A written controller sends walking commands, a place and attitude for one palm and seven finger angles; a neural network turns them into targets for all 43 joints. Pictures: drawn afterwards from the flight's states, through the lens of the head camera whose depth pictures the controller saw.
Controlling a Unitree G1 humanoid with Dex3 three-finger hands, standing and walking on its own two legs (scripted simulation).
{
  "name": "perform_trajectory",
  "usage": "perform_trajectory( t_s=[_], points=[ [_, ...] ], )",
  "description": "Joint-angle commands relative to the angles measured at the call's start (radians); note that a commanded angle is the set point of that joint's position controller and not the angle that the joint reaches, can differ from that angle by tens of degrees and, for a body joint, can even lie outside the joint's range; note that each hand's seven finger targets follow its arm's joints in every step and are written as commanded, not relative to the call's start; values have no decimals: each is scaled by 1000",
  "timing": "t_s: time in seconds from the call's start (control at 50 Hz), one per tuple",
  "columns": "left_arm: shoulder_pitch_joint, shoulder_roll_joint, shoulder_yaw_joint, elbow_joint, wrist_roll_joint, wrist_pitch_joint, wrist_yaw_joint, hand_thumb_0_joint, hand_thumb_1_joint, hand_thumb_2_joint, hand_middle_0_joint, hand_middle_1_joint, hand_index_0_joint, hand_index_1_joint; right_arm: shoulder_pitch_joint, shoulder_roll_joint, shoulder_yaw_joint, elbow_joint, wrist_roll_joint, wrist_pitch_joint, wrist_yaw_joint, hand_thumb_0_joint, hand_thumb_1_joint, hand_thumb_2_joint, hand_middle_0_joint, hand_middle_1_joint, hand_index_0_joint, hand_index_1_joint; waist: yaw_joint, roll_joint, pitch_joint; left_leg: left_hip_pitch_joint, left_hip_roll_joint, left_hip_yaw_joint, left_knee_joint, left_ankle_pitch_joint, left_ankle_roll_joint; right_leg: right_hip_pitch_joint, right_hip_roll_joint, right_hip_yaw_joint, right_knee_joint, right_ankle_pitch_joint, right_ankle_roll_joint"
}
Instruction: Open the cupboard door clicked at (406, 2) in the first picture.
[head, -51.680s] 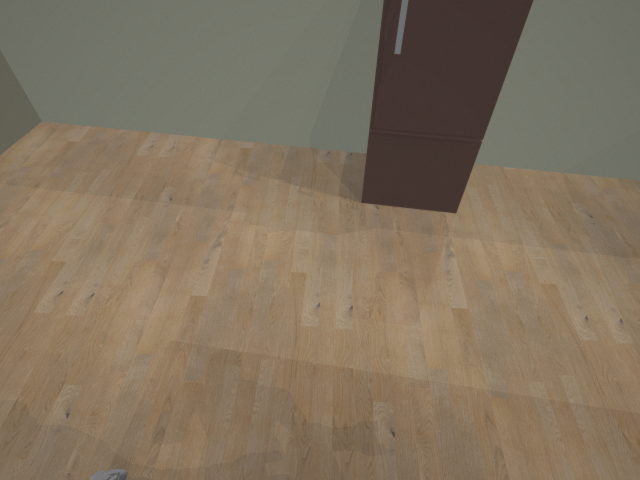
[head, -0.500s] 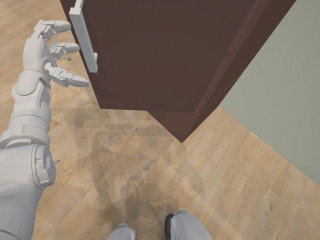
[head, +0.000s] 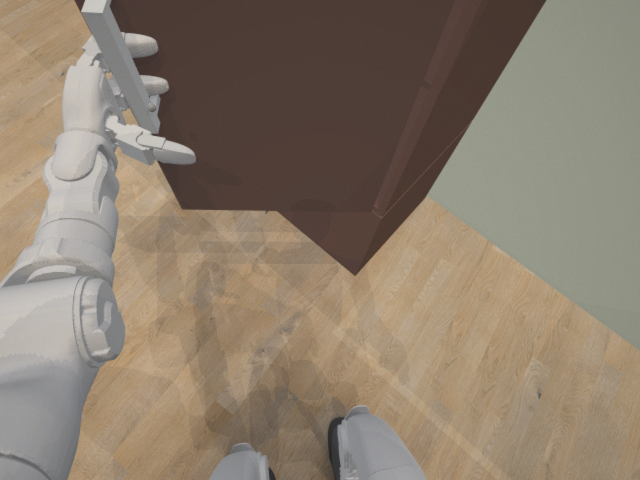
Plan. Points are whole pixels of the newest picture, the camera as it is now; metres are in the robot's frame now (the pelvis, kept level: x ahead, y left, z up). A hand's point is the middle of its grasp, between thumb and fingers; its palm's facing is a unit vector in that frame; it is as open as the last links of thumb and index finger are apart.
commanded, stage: slide the fingers in behind the handle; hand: left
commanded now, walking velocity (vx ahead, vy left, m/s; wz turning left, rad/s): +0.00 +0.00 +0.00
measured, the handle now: (131, 65) +0.59 +0.15 +0.10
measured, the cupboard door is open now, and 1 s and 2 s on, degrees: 42 42 81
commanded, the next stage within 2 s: close the thumb around the handle in 0.16 s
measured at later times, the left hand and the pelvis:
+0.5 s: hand (145, 107) +0.54 +0.14 +0.09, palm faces -0.07 -1.00 -0.02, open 12.4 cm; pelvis +0.00 +0.00 +0.00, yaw -1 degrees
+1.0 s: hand (148, 108) +0.54 +0.14 +0.09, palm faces -0.10 -1.00 -0.01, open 5.5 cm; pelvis +0.00 +0.01 +0.00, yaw -1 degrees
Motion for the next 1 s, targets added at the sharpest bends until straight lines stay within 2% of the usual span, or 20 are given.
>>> perform_trajectory(
  t_s=[0.0, 0.02, 0.08, 0.12, 0.2, 0.24, 0.28, 0.32, 0.36, 0.42, 0.46, 0.52, 0.6, 0.64, 0.7, 0.74, 0.84, 0.88, 0.94, 0.98],
  points=[
    [-468, 207, 28, -208, -39, -54, -49, 0, -500, 300, -300, -1200, -300, -1200, 223, -178, -65, -36, 8, -6, -26, 0, -900, -900, 200, 300, 200, 300, -21, 39, -543, 170, -18, -53, -101, 458, -7, 433, 40, 60, -46, 406, -7],
    [-495, 251, 61, -226, -41, -53, -47, 0, -500, 300, -300, -1200, -300, -1200, 232, -182, -65, -29, 6, -5, -29, 0, -900, -900, 200, 300, 200, 300, -21, 34, -554, 164, -15, -54, -103, 445, -7, 436, 40, 63, -47, 399, -4],
    [-482, 251, 47, -215, -27, -46, -45, 0, -500, 300, -300, -1200, -300, -1200, 236, -179, -64, -24, 7, -7, -31, 0, -900, -900, 200, 300, 200, 300, -28, 24, -509, 126, -18, -43, -108, 401, 0, 438, 38, 71, -62, 380, 0],
    [-497, 283, 73, -253, -27, -61, -41, 0, -500, 300, -300, -1200, -300, -1200, 240, -181, -66, -26, 4, -10, -32, 0, -900, -900, 200, 300, 200, 300, -15, 70, -565, 160, -18, -44, -105, 425, -3, 444, 38, 74, -58, 388, -2],
    [-452, 250, 50, -209, -33, -47, -53, 0, -500, 300, -300, -1200, -300, -1200, 244, -182, -64, -31, 8, -10, -33, 0, -900, -900, 200, 300, 200, 300, -22, 34, -515, 127, -21, -38, -115, 408, 1, 454, 39, 70, -67, 388, -4],
    [-458, 281, 64, -212, -27, -43, -55, 0, -500, 300, -300, -1200, -300, -1200, 246, -185, -65, -25, 8, -7, -35, 0, -900, -900, 200, 300, 200, 300, -16, 66, -516, 135, -19, -38, -118, 395, -2, 440, 37, 74, -71, 368, -2],
    [-472, 287, 66, -227, -30, -42, -56, 0, -388, 348, -308, -1212, -308, -1212, 243, -187, -65, -25, 8, -8, -35, 0, -900, -900, 200, 300, 200, 300, -19, 56, -509, 130, -17, -37, -121, 377, 0, 443, 38, 76, -77, 350, -1],
    [-487, 299, 81, -271, -35, -61, -55, 0, -276, 396, -316, -1224, -316, -1224, 247, -187, -68, -28, 5, -11, -35, 0, -900, -900, 200, 300, 200, 300, -10, 96, -569, 184, -17, -43, -117, 422, -4, 442, 39, 73, -69, 373, -4],
    [-447, 265, 55, -221, -35, -54, -57, 0, -164, 444, -324, -1236, -324, -1236, 241, -185, -65, -26, 7, -10, -34, 0, -900, -900, 200, 300, 200, 300, -18, 69, -514, 157, -16, -41, -120, 409, -3, 429, 39, 71, -74, 363, -2],
    [-460, 301, 85, -252, -37, -60, -57, 0, 4, 516, -336, -1254, -336, -1254, 243, -191, -70, -25, 5, -8, -36, 0, -900, -900, 200, 300, 200, 300, -8, 90, -545, 183, -15, -43, -117, 435, -5, 433, 39, 71, -70, 380, -4],
    [-420, 271, 66, -228, -39, -51, -62, 0, 116, 564, -344, -1266, -344, -1266, 241, -190, -68, -30, 7, -5, -35, 0, -900, -900, 200, 300, 200, 300, -8, 55, -516, 179, -13, -45, -122, 442, -6, 425, 40, 64, -71, 379, -3],
    [-436, 244, 52, -250, -48, -58, -64, 0, 284, 636, -356, -1284, -356, -1284, 239, -189, -72, -25, 6, -4, -34, 0, -900, -900, 200, 300, 200, 300, -12, 90, -535, 226, -10, -49, -117, 472, -10, 398, 41, 60, -70, 383, -4],
    [-475, 210, 19, -200, -47, -46, -61, 0, 508, 732, -372, -1308, -372, -1308, 233, -191, -66, -21, 8, -4, -39, 0, -900, -900, 200, 300, 200, 300, -40, 63, -436, 188, -11, -54, -122, 416, -6, 343, 40, 54, -77, 322, -4],
    [-471, 284, 70, -207, -33, -51, -53, 0, 620, 780, -380, -1320, -380, -1320, 240, -195, -66, -17, 4, -5, -40, 0, -900, -900, 200, 300, 200, 300, -21, 76, -500, 198, -10, -61, -117, 441, -10, 366, 38, 58, -63, 335, -5],
    [-475, 217, 24, -229, -35, -61, -55, 0, 788, 852, -392, -1338, -392, -1338, 238, -189, -65, -25, 1, -7, -38, 0, -900, -900, 200, 300, 200, 300, -29, 105, -508, 253, -5, -74, -105, 520, -16, 324, 39, 44, -49, 356, -9],
    [-467, 235, 49, -224, -42, -62, -54, 0, 900, 900, -400, -1350, -400, -1350, 241, -192, -70, -15, -2, -5, -34, 0, -900, -900, 200, 300, 200, 300, -24, 89, -539, 271, 1, -78, -96, 542, -23, 326, 42, 45, -48, 367, -6],
    [-452, 210, 36, -258, -38, -68, -48, 0, 900, 900, -400, -1350, -400, -1350, 244, -185, -73, -20, -2, 3, -27, 0, -900, -900, 200, 300, 200, 300, -8, 127, -565, 312, 6, -88, -94, 623, -35, 318, 44, 38, -37, 389, -8],
    [-445, 200, 37, -247, -45, -59, -40, 0, 900, 900, -400, -1350, -400, -1350, 240, -186, -75, -18, -1, 9, -25, 0, -900, -900, 200, 300, 200, 300, -18, 71, -526, 283, 6, -83, -98, 594, -31, 322, 45, 35, -47, 382, -4],
    [-446, 249, 72, -245, -27, -60, -17, 0, 900, 900, -400, -1350, -400, -1350, 244, -185, -72, -21, -2, 12, -26, 0, -900, -900, 200, 300, 200, 300, -4, 92, -524, 260, 0, -82, -105, 581, -31, 340, 43, 37, -40, 383, -7],
    [-421, 222, 57, -229, -27, -58, -15, 0, 900, 900, -400, -1350, -400, -1350, 240, -184, -72, -24, -2, 12, -23, 0, -900, -900, 200, 300, 200, 300, -9, 58, -493, 241, 0, -74, -109, 553, -26, 341, 44, 38, -49, 376, -5]
  ],
)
